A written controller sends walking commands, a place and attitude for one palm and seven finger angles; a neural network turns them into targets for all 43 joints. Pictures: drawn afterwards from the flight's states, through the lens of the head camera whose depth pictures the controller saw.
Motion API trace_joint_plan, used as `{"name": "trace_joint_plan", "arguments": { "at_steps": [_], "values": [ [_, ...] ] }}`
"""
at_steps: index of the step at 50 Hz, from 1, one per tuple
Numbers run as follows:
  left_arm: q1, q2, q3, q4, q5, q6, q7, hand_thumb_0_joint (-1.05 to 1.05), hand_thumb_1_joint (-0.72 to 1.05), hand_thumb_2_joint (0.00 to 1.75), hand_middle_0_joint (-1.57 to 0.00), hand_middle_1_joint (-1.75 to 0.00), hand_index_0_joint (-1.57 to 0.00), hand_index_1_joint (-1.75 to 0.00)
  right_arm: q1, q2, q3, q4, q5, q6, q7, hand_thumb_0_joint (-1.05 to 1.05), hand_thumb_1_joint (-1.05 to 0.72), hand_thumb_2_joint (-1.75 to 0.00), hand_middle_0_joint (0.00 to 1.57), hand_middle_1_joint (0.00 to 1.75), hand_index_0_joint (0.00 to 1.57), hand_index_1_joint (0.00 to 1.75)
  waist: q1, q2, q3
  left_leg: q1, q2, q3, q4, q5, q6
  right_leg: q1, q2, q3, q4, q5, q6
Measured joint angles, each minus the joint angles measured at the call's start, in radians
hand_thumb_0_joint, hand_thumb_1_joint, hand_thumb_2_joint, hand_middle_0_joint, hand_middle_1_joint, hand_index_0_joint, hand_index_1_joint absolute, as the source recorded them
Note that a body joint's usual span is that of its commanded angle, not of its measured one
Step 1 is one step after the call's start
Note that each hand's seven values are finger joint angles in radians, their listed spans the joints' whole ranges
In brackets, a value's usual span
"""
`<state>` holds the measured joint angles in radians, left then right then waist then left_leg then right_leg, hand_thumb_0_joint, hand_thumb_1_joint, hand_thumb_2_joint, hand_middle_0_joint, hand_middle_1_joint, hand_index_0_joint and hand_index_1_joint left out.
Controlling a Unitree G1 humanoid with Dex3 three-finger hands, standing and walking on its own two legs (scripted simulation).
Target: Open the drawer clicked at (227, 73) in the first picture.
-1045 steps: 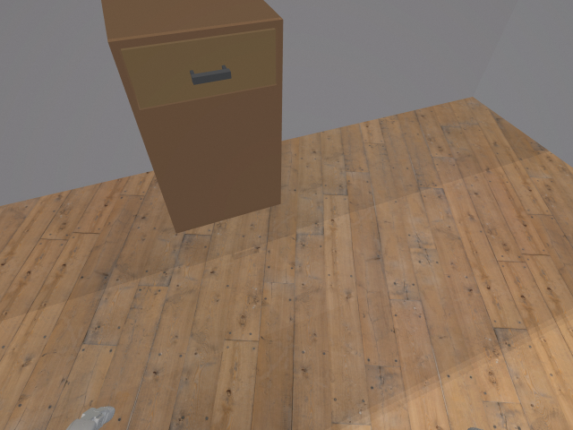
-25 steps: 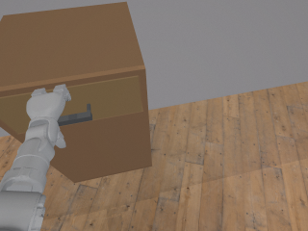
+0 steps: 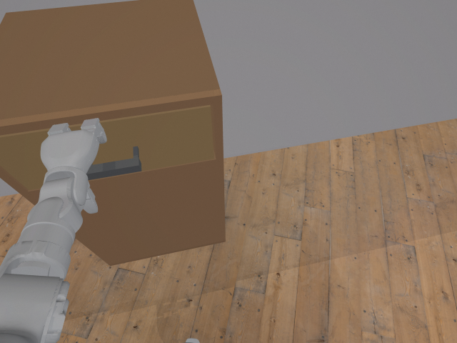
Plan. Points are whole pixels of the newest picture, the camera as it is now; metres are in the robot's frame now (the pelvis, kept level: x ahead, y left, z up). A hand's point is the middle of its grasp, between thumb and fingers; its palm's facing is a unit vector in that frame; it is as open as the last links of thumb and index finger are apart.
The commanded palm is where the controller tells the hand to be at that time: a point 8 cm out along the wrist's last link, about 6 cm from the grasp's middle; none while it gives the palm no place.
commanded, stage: re-aim the fingers above the handle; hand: left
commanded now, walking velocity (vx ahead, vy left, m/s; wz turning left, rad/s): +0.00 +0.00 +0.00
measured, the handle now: (112, 161) +0.48 +0.26 -0.02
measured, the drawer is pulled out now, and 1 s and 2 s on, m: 0.00 0.00 0.00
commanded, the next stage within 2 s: lower the fingers behind the handle in 1.20 s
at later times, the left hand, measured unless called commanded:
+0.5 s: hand (88, 171) +0.42 +0.28 +0.03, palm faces -0.08 -0.02 -1.00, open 13.8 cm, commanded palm +0.41 +0.26 +0.09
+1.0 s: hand (91, 173) +0.41 +0.27 +0.04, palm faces -0.08 -0.01 -1.00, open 13.8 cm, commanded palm +0.40 +0.26 +0.09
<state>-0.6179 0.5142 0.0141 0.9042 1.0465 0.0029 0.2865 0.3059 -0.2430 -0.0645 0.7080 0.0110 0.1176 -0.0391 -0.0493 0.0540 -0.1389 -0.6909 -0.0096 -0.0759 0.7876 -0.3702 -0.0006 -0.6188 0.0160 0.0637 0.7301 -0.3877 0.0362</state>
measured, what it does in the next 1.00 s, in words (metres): stands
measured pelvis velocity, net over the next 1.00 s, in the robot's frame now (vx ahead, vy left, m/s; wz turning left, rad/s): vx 0.00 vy -0.01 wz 0.01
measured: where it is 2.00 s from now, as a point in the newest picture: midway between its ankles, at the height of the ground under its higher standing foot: outside the picture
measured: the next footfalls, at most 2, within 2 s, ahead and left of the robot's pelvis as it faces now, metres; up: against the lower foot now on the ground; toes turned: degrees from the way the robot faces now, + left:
none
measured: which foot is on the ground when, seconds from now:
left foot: down 0.00-1.00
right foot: down 0.00-1.00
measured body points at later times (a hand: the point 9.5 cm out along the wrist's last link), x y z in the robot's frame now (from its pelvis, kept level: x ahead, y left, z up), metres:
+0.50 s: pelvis +0.00 +0.00 +0.00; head +0.07 -0.01 +0.45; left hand +0.42 +0.27 +0.08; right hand +0.05 -0.28 -0.13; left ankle +0.00 +0.12 -0.71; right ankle -0.03 -0.15 -0.71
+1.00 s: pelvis +0.00 -0.01 +0.00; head +0.06 -0.03 +0.45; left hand +0.41 +0.26 +0.09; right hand +0.07 -0.28 -0.13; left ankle +0.00 +0.12 -0.71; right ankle -0.03 -0.15 -0.71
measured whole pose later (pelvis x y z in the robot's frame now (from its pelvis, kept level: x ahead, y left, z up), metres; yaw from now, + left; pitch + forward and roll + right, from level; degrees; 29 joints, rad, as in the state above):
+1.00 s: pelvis +0.00 -0.01 +0.00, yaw +1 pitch +14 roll -1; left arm -0.56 0.49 -0.02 0.85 1.03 0.01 0.25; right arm 0.31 -0.25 -0.07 0.70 0.02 0.11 -0.05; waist -0.03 0.06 -0.14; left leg -0.63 -0.01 -0.08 0.75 -0.36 -0.01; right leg -0.57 0.02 0.05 0.71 -0.39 0.02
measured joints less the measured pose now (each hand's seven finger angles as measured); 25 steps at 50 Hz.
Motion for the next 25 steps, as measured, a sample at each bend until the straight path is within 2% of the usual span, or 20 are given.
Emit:
{"name": "trace_joint_plan", "arguments": {
  "at_steps": [5, 12, 17, 21, 25],
  "values": [
    [-0.015, -0.023, -0.021, 0.004, 0.001, -0.008, -0.014, 0.00, -0.49, 0.30, -0.32, -1.20, -0.32, -1.20, 0.005, 0.005, 0.006, -0.002, -0.002, -0.004, 0.000, 0.01, -0.90, -0.89, 0.20, 0.30, 0.20, 0.30, -0.003, -0.003, -0.002, 0.008, -0.001, 0.002, -0.005, 0.002, 0.002, 0.008, -0.002, 0.002, -0.007, 0.003, 0.001],
    [0.004, -0.022, 0.023, -0.001, 0.021, -0.016, 0.006, 0.00, -0.49, 0.30, -0.34, -1.22, -0.32, -1.20, 0.006, 0.001, 0.011, -0.008, -0.009, 0.004, 0.005, 0.01, -0.90, -0.89, 0.20, 0.30, 0.20, 0.30, -0.009, -0.001, -0.006, 0.004, 0.003, 0.015, -0.002, -0.002, 0.002, -0.003, 0.002, 0.014, 0.003, 0.001, 0.001],
    [0.021, -0.005, 0.035, -0.001, 0.011, 0.004, 0.010, 0.00, -0.49, 0.30, -0.33, -1.21, -0.32, -1.20, 0.011, -0.005, 0.006, -0.005, -0.006, 0.005, 0.007, 0.01, -0.90, -0.89, 0.20, 0.30, 0.20, 0.30, -0.002, 0.004, -0.002, 0.006, 0.005, 0.016, -0.004, -0.002, 0.001, -0.003, 0.003, 0.015, 0.004, 0.000, 0.001],
    [0.019, 0.001, 0.008, 0.005, 0.000, 0.012, -0.008, 0.00, -0.49, 0.30, -0.32, -1.21, -0.32, -1.20, 0.018, -0.007, 0.000, 0.001, -0.001, -0.001, 0.000, 0.01, -0.90, -0.89, 0.20, 0.30, 0.20, 0.30, 0.005, 0.005, 0.002, 0.012, 0.003, 0.006, -0.010, 0.002, -0.001, 0.007, 0.002, 0.005, -0.003, 0.001, 0.000],
    [0.005, -0.007, -0.023, 0.001, -0.003, -0.010, -0.023, 0.00, -0.49, 0.30, -0.32, -1.20, -0.32, -1.20, 0.019, -0.007, -0.002, 0.003, 0.000, -0.009, -0.009, 0.01, -0.90, -0.89, 0.20, 0.30, 0.20, 0.30, 0.005, -0.002, 0.007, 0.014, 0.001, -0.005, -0.012, 0.004, -0.004, 0.014, 0.000, -0.006, -0.008, 0.001, -0.004]
  ]
}}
